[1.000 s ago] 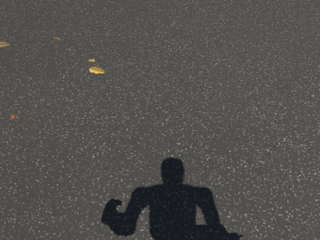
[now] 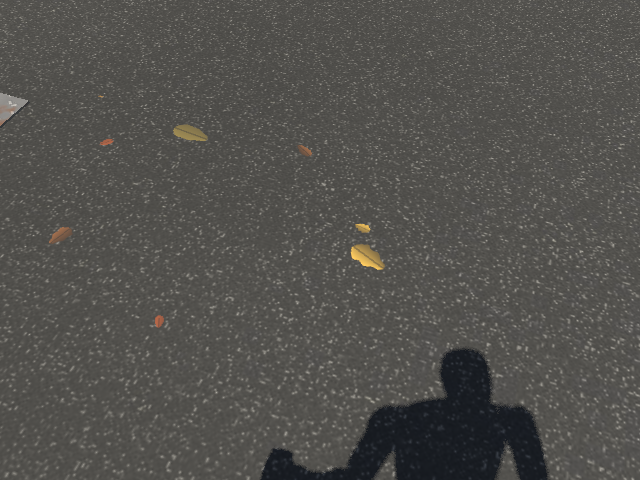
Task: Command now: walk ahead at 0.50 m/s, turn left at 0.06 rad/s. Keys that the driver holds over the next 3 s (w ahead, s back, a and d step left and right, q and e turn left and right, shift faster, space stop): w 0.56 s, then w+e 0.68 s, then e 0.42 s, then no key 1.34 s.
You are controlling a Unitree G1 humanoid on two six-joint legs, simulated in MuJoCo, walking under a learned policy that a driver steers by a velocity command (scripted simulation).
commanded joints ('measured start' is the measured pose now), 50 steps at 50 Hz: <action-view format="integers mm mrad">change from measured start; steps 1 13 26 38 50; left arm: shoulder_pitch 1 -142 70 203 134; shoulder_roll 33 68 96 144 40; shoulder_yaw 8 13 28 47 38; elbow -55 -127 -20 54 -38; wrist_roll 7 -5 11 -19 -26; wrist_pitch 0 -32 -43 6 36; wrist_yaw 1 -49 -23 14 6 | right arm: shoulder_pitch -41 40 -76 -365 -145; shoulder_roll -134 -206 -88 -100 -97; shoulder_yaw -31 -47 -14 -12 -28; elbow -50 47 -20 -101 4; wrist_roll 2 22 3 16 -12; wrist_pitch -21 21 21 -31 -40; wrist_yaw -15 -38 -41 2 -19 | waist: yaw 34 21 15 80 29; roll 105 141 -7 -37 167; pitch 19 18 -1 52 -7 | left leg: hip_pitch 10 225 -490 -358 48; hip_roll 260 309 208 113 332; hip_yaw -174 -140 -111 -98 -192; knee -176 22 706 175 -150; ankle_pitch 253 423 7 160 89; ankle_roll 180 88 -71 -74 99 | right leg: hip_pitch -53 146 471 598 -5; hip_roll -22 97 -94 -104 -10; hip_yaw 22 -58 153 180 76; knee -131 -546 -920 -807 118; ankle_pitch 158 120 225 151 -60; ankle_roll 13 -86 -262 -195 -24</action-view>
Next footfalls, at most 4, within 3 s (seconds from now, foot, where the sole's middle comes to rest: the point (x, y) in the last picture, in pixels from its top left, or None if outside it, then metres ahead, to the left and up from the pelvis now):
0.30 right None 0.33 -0.16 -0.78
0.82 left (276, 431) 0.61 0.08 -0.78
1.36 right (428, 362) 0.77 -0.28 -0.78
1.88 left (348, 296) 0.96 -0.10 -0.78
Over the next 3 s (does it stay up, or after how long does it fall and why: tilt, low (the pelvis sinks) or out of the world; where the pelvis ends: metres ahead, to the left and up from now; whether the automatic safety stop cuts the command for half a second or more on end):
stays up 0.83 -0.17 -0.01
